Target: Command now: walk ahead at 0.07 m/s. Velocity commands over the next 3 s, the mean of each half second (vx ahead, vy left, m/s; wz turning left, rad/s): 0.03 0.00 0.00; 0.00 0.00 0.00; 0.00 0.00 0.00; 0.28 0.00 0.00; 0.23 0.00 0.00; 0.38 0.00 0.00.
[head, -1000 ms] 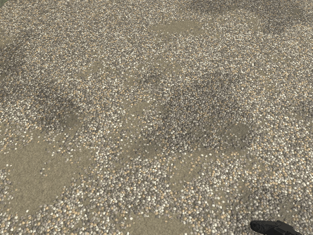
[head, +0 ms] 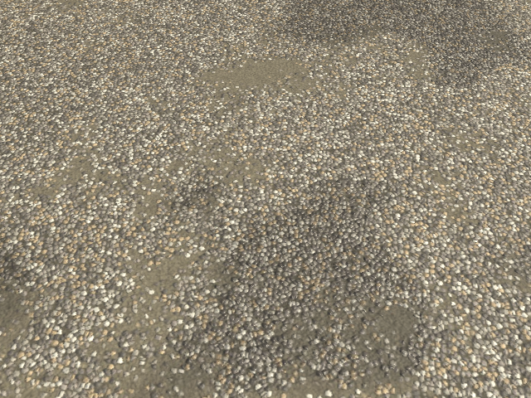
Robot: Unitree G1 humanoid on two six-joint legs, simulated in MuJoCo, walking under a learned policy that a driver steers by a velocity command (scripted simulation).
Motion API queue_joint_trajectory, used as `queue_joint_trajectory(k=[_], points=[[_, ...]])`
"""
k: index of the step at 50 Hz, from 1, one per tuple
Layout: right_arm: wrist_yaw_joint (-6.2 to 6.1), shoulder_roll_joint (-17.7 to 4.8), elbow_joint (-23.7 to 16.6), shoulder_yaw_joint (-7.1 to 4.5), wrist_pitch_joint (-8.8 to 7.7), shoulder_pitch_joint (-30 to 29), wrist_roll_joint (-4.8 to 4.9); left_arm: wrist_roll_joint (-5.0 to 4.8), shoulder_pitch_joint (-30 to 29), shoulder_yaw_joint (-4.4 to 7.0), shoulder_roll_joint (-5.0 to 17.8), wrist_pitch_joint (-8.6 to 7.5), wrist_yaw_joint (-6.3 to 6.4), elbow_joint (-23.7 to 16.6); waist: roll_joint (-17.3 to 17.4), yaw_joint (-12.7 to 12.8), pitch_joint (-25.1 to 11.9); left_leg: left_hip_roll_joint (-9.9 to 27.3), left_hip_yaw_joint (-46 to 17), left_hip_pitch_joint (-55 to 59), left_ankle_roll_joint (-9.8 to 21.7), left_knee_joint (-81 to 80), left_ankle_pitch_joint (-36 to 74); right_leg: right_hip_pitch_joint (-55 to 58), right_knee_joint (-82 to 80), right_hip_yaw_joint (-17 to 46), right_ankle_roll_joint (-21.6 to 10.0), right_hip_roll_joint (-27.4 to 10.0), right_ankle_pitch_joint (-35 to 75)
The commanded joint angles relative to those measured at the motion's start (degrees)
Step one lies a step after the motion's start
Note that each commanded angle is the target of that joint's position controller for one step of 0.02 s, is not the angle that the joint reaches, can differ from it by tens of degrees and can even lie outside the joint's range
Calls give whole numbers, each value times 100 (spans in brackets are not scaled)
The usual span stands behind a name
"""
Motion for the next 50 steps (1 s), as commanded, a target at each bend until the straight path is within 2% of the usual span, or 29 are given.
queue_joint_trajectory(k=[1, 2, 3, 5, 7, 10, 14, 18, 26, 31, 50], points=[[17, -498, -45, -201, 120, 796, 67, 33, 998, 27, 328, 0, -23, 3, 566, -197, -1086, 943, -813, 2947, 1043, 279, 3212, -1322, 110, 435, 168, -515, 1021], [35, -430, -76, -187, 175, 577, 80, 14, 760, 27, 327, 108, 2, -76, 482, -181, -1007, 899, -915, 2573, 993, 194, 2345, -1128, -13, 389, 202, -500, 750], [51, -384, -157, -163, 223, 288, 90, 42, 591, 58, 413, 227, 9, -106, 361, -160, -698, 713, -793, 2063, 852, 94, 1721, -953, -204, 356, 194, -453, 575], [70, -521, -227, -194, 230, 2, 86, 72, 467, 71, 418, 359, 20, -137, 286, -134, -297, 458, -569, 1643, 625, 65, 1242, -856, -339, 318, 150, -430, 397], [72, -541, -198, -203, 175, -12, 58, 56, 471, 94, 449, 368, 39, -111, 178, -137, -230, 392, -508, 1621, 592, 138, 1599, -689, -295, 329, 154, -461, 776], [63, -483, -55, -192, 116, 92, 65, 51, 475, 119, 408, 357, 62, -50, 74, -161, -415, 362, -455, 1793, 628, 286, 2163, -425, -186, 338, 200, -512, 1357], [62, -492, 118, -191, 134, 97, 98, 29, 412, 153, 344, 419, 80, 48, -29, -151, -380, 340, -425, 1775, 664, 298, 2035, -261, -156, 311, 214, -500, 1345], [40, -487, 261, -184, 167, 82, 118, 23, 382, 170, 307, 465, 95, 140, -54, -158, -184, 294, -388, 1699, 603, 209, 1512, -289, -244, 310, 199, -504, 1041], [-72, -495, 503, -177, 235, 112, 137, 25, 436, 160, 252, 407, 120, 282, -46, -228, 214, 190, -328, 1709, 412, -1, 490, -569, -501, 330, 172, -542, 407], [-102, -492, 625, -169, 257, 133, 135, 33, 553, 144, 206, 350, 135, 342, -53, -260, 366, 144, -297, 1742, 344, -78, 214, -716, -603, 332, 164, -558, 182], [-134, -474, 977, -130, 310, 310, 157, 33, 1028, 91, 13, 250, 149, 445, -104, -286, 472, 98, -320, 1786, 309, -174, 54, -803, -718, 263, 170, -539, 139]])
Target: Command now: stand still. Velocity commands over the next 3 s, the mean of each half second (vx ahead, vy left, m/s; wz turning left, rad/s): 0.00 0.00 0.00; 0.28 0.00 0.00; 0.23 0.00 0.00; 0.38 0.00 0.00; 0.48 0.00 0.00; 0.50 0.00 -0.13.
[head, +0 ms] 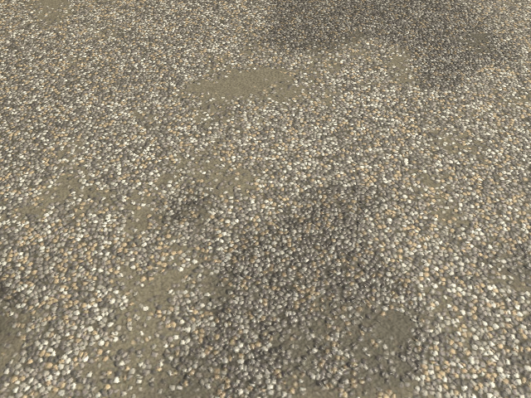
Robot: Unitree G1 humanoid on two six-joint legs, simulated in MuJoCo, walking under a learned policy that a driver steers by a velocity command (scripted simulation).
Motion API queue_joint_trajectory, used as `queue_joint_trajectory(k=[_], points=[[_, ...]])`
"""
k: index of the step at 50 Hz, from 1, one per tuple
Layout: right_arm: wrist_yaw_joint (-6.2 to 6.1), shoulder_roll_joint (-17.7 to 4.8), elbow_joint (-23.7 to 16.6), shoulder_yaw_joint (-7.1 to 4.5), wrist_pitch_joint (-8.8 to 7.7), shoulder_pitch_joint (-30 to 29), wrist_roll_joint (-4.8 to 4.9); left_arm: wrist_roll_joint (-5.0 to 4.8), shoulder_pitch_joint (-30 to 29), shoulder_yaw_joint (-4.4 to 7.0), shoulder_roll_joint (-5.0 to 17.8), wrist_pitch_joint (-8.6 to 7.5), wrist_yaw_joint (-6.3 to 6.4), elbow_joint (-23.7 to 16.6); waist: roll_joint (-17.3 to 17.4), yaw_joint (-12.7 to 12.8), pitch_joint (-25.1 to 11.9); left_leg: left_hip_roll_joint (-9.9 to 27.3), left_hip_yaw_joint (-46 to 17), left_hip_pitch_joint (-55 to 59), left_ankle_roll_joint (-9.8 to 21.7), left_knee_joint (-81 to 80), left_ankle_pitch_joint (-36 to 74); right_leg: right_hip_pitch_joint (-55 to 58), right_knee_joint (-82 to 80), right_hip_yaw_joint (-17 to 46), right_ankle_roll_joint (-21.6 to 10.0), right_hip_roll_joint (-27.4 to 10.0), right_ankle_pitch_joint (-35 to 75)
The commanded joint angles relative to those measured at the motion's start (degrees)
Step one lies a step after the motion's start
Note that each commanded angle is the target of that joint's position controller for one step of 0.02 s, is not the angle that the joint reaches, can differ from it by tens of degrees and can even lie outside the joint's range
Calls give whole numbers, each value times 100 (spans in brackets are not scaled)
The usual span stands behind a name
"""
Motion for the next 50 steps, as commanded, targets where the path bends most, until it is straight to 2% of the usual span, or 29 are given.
queue_joint_trajectory(k=[1, 26, 27, 28, 29, 30, 31, 32, 33, 35, 36, 37, 38, 39, 40, 41, 42, 43, 44, 45, 46, 47, 49, 50], points=[[-16, -535, -235, -90, -56, -118, 2, -3, 598, 78, 446, -33, 15, -60, -60, -3, 101, 357, -471, 1195, 187, -355, 452, -1463, -797, 183, -46, -227, 468], [-21, -494, 31, -44, -58, -34, 13, -13, 883, 72, 381, -61, 15, -50, -66, -18, 105, 337, -425, 1180, 202, -277, 722, -1433, -777, 145, -66, -207, 740], [-24, -447, 75, -34, -49, 35, 6, -16, 981, 74, 362, -54, 20, -5, -101, -9, 23, 261, -346, 1183, 192, -260, 144, -1406, -856, 142, -107, -192, 211], [-32, -455, 80, -38, -41, 49, 19, -38, 1020, 100, 438, -42, 37, -3, -184, 1, 132, 137, -221, 1031, 164, -154, -637, -1498, -971, 231, -211, -225, -518], [-38, -515, 60, -60, -56, 28, 51, -70, 996, 156, 621, -39, 64, -62, -354, 35, 304, -48, -17, 711, 129, 126, -1422, -1564, -1118, 465, -408, -351, -1248], [-28, -550, -12, -74, -117, -105, 93, -97, 1032, 199, 771, -61, 91, -130, -581, 128, 514, -193, 199, 212, 89, 549, -1826, -1505, -1406, 929, -683, -664, -1890], [6, -547, -162, -69, -230, -411, 166, -139, 1068, 247, 948, -114, 113, -190, -840, 245, 828, -204, 415, -461, 66, 1019, -1618, -1277, -1852, 1596, -1000, -1200, -2210], [39, -546, -318, -57, -362, -689, 218, -171, 862, 315, 1150, -189, 132, -263, -1029, 254, 1211, 115, 334, -1080, 120, 1396, -1278, -1118, -2060, 2176, -1248, -1769, -1945], [67, -572, -393, -54, -477, -822, 224, -155, 755, 315, 1125, -274, 135, -292, -982, 240, 1358, 302, 243, -1627, 186, 1588, -1303, -736, -1997, 2350, -1366, -2001, -1115], [161, -564, -503, -53, -628, -924, 200, -152, 911, 304, 1032, -376, 87, -233, -860, 253, 1250, 490, 197, -2308, 287, 1502, -1692, 216, -1565, 2087, -1282, -2041, 585], [225, -515, -507, -44, -672, -910, 204, -186, 963, 304, 1025, -360, 53, -221, -752, 249, 1117, 463, 318, -2092, 317, 1104, -1658, 329, -1393, 1802, -1152, -1899, 830], [283, -469, -418, -54, -690, -683, 191, -207, 890, 293, 1041, -316, 26, -249, -686, 131, 925, 302, 560, -1299, 337, 598, -1299, 2, -1216, 1428, -998, -1645, 924], [323, -458, -175, -102, -684, -47, 192, -193, 647, 290, 1103, -278, -5, -339, -689, -193, 600, -32, 861, 164, 347, 193, -639, -758, -888, 1002, -847, -1335, 1479], [341, -644, 135, -235, -651, 775, 176, -136, 498, 297, 1200, -281, -25, -419, -619, -545, 154, -272, 901, 1500, 359, 250, -269, -1365, -210, 693, -732, -1023, 2440], [324, -1096, 381, -409, -633, 1884, 164, -118, 144, 250, 1068, -325, -45, -581, 68, -1065, -320, 482, -429, 2718, 743, -284, -753, -2284, 1518, 85, -375, -461, 2918], [333, -1684, 454, -487, -638, 2627, 85, -129, 249, 109, 529, -456, -38, -794, 1701, -1077, -1035, 2218, -3628, 3631, 1625, -1694, -1593, -3538, 3817, -85, -53, 302, -5], [344, -1248, 446, -294, -719, 2179, 14, -258, 98, 184, 740, -570, -55, -846, 1194, -784, -728, 2502, -4389, 3256, 1727, -2034, -1869, -4049, 4716, 721, -197, 144, -585], [351, -945, 296, -167, -768, 1583, 9, -331, -129, 208, 829, -611, -90, -949, 780, -543, -81, 2409, -3598, 2629, 1541, -1980, -1628, -4324, 4865, 660, -376, -187, -188], [366, -751, 175, -82, -786, 1129, -7, -311, -229, 216, 801, -616, -84, -951, 299, -343, 83, 2131, -2805, 2149, 1324, -2007, -1292, -4144, 4602, 563, -481, -509, 448], [386, -727, 103, -42, -787, 890, -34, -242, -259, 266, 804, -584, -58, -939, 108, -202, 137, 1876, -2207, 1797, 1137, -2061, -819, -3947, 4245, 472, -486, -714, 868], [379, -655, 98, 4, -769, 808, -67, -190, -202, 333, 896, -521, -52, -926, 188, -82, 76, 1601, -1679, 1578, 973, -2128, -368, -3641, 3978, 414, -458, -837, 1115], [357, -667, 143, 19, -748, 906, -71, -181, -116, 333, 856, -470, -76, -907, 342, -32, 16, 1458, -1349, 1470, 922, -2197, 21, -3430, 3835, 335, -414, -847, 1294], [296, -776, 263, 28, -745, 1166, -42, -131, -303, 342, 812, -392, -87, -971, 306, -23, 80, 1348, -924, 1431, 943, -2281, 857, -3539, 3552, 160, -258, -854, 1555], [267, -870, 300, 25, -740, 1261, -61, -102, -524, 346, 824, -373, -88, -1066, 265, -34, 134, 1361, -823, 1431, 982, -2312, 1186, -3684, 3352, 115, -179, -854, 1700]])
Over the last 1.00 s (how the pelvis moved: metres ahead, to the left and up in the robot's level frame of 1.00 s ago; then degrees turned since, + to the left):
0.02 0.02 0.00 0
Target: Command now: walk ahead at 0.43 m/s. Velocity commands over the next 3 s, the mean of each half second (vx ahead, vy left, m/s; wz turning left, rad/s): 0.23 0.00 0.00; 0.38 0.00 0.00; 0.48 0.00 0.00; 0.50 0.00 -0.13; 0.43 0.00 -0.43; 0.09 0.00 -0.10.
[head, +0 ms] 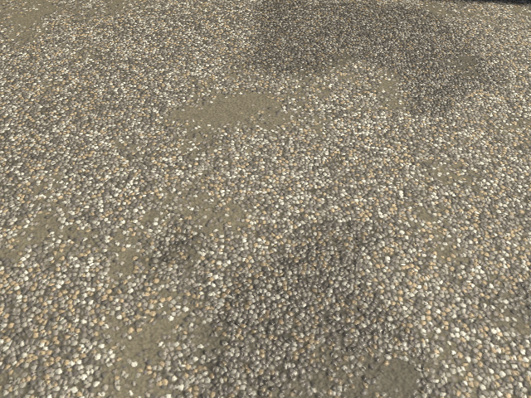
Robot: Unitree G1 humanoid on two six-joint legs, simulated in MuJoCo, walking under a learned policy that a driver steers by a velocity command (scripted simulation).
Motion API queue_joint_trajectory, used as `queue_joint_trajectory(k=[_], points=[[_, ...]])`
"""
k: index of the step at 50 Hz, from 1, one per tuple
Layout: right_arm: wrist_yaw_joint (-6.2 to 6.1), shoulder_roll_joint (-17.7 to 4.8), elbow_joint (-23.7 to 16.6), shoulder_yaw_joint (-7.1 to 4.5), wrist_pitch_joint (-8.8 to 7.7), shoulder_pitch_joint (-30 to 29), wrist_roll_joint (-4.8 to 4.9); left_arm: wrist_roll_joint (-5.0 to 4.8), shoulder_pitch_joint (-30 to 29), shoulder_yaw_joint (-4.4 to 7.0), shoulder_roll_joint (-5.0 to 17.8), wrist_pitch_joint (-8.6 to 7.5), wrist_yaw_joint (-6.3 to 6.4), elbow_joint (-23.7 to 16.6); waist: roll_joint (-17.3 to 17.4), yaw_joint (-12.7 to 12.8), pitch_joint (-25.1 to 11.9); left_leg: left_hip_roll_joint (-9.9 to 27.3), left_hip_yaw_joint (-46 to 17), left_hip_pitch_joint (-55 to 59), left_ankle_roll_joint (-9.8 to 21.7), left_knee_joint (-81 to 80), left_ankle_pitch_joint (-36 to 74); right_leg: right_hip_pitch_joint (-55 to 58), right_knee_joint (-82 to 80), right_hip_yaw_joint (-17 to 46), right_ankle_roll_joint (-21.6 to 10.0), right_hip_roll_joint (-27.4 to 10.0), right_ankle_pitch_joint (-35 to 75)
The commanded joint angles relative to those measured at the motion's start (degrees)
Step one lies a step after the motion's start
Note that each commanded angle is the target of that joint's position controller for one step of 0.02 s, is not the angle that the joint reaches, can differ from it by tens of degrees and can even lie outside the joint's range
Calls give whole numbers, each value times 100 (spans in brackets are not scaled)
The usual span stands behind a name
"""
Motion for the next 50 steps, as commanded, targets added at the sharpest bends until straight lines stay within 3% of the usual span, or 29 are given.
queue_joint_trajectory(k=[1, 5, 9, 11, 13, 14, 15, 16, 17, 18, 19, 20, 22, 23, 25, 27, 31, 33, 34, 35, 36, 37, 38, 39, 41, 43, 50], points=[[-115, -860, -135, -93, -38, 166, 0, 83, -45, 47, 186, 45, -4, -333, 447, 140, 425, 1494, -1235, 195, 699, -1087, 1779, -979, -465, 87, 178, -249, 574], [-241, -845, -158, -27, 85, 227, -39, 79, -1082, -66, 70, -13, -53, -730, 485, -25, 606, 1234, -601, -37, 452, -924, 3262, -659, -2118, -170, 321, -5, 1379], [-268, -938, 8, -28, 185, 560, 35, 50, -1550, -150, 36, -10, -174, -892, 627, -142, 475, 1259, -417, 133, 375, -485, 3668, 137, -3007, -313, 287, 336, 1617], [-263, -938, 19, -38, 203, 433, 40, 76, -1489, -129, 204, -34, -245, -912, 733, 12, 357, 1408, -534, 468, 335, -68, 3933, 338, -3278, -196, 79, 413, 1347], [-259, -1016, -60, -77, 214, 112, 56, 163, -599, -5, 532, -93, -257, -633, 742, 525, -142, 1312, -560, 657, 166, 866, 4512, 1393, -3767, -264, -207, 646, 1498], [-230, -996, -95, -72, 201, 224, 16, 207, 22, 79, 824, -132, -237, -428, 406, 727, -614, 950, -395, 346, -42, 1819, 4031, 2497, -3912, -89, -375, 409, 3252], [-172, -618, -117, 49, 147, 777, -126, 369, 598, 103, 1182, -112, -220, -315, -521, 565, -1606, 440, -285, -1285, -318, 3591, 1293, 4705, -3233, 1211, -1071, -906, 5818], [-95, -309, 117, 157, 106, 1412, -9, 360, 770, -4, 909, -52, -256, -245, -1261, 445, -2659, -106, -770, -1940, -494, 4970, -2707, 5422, -3562, 2668, -1940, -1999, 6241], [-61, -850, 157, 4, 149, 1157, 104, 225, 477, -67, 678, 6, -286, -317, -635, 465, -2404, 154, -1207, -1947, -506, 5315, -2704, 4679, -3904, 2541, -1764, -1676, 4679], [-98, -876, -54, -26, 238, 541, 178, 126, -266, -110, 604, 34, -269, -434, -432, 313, -1409, 393, -848, -2335, -561, 5259, -2349, 3722, -4251, 2009, -1484, -1451, 3370], [-177, -795, -137, -41, 350, 141, 133, 153, -733, -185, 432, 49, -250, -501, -33, 202, -806, 586, -716, -2279, -611, 4950, -1997, 2796, -4588, 1663, -1255, -1170, 2469], [-259, -701, -187, -61, 469, 43, 86, 204, -1062, -228, 345, 55, -231, -514, -8, 23, -496, 744, -725, -1881, -635, 4482, -1718, 1934, -4851, 1327, -1068, -974, 1922], [-344, -509, -136, -38, 605, 254, 25, 321, -1179, -179, 507, 87, -228, -443, -365, -159, -399, 655, -442, -1082, -645, 3575, -1380, 1035, -5189, 845, -926, -586, 884], [-377, -522, -148, -45, 594, 276, 31, 297, -1005, -136, 637, 97, -198, -378, -551, -114, -467, 591, -330, -1042, -627, 3351, -1321, 1055, -5385, 894, -990, -570, 56], [-390, -738, -229, -112, 549, 123, 26, 155, -823, -38, 912, 109, -130, -336, -721, -51, -533, 557, -231, -1153, -490, 3135, -1147, 1177, -5759, 1287, -1045, -745, -1499], [-370, -818, -296, -164, 474, -124, 30, 81, -825, -19, 920, 90, -63, -330, -684, -51, -356, 626, -241, -1258, -338, 2888, -906, 1135, -5996, 1480, -983, -874, -2059], [-306, -693, -208, -189, 307, -165, 42, -22, -836, 3, 905, 95, -18, -304, -519, -178, -202, 560, -56, -866, -115, 1937, -588, 1081, -5978, 1236, -809, -774, -2142], [-280, -617, -37, -199, 264, 137, 36, -90, -930, -2, 873, 161, -8, -320, -404, -380, -152, 404, 173, -259, 26, 1096, -332, 819, -5673, 959, -625, -567, -2353], [-269, -618, 73, -204, 255, 385, 21, -93, -1056, -39, 745, 184, -9, -379, -235, -492, -22, 413, 103, -46, 139, 637, -505, 615, -5270, 740, -448, -347, -2359], [-264, -760, 204, -222, 221, 858, -9, -66, -1257, -120, 449, 190, -25, -519, 449, -587, -11, 1115, -921, 374, 355, -73, -1274, 30, -4038, 318, -198, 44, -2064], [-268, -1155, 145, -281, 204, 939, 47, -44, -1276, -198, 106, 146, -77, -630, 1496, -434, 141, 2184, -2609, 766, 706, -921, -2401, -1049, -2358, -441, 86, 683, -1508], [-254, -1625, 50, -388, 134, 685, -99, -49, -1268, -137, 349, 53, -82, -698, 1683, -304, 567, 2718, -3813, 327, 1145, -1453, -3471, -1737, -1626, 82, -36, 609, -1359], [-267, -1385, -152, -336, 18, 193, -97, -87, -1174, -76, 645, -10, -98, -633, 1309, -74, 744, 2595, -3621, 228, 1002, -1464, -3190, -1913, -1272, 392, -80, 359, -823], [-245, -1144, -238, -278, -53, -38, -36, -40, -1045, -24, 770, -22, -118, -524, 1069, 64, 632, 2321, -3051, 380, 743, -1371, -2507, -1916, -1229, 416, -60, 282, -378], [-207, -1003, -270, -244, -87, 45, 67, 83, -1155, 1, 696, -24, -99, -442, 792, 24, 406, 2009, -2254, 528, 465, -1360, -1514, -1688, -1368, 249, 63, 164, 184], [-221, -833, -169, -185, -93, 414, 37, 88, -1307, -26, 464, -19, -120, -431, 763, -56, 289, 1799, -1726, 569, 430, -1337, -621, -1470, -1480, 81, 175, 162, 694], [-251, -1013, -113, -195, -9, 958, 34, -25, -2256, -150, 208, -32, -241, -688, 901, -457, 577, 1643, -933, 609, 451, -1263, 535, -783, -2942, -259, 320, 214, 1285]])
Over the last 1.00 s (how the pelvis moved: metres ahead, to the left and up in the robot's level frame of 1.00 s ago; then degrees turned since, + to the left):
0.13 0.05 0.02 0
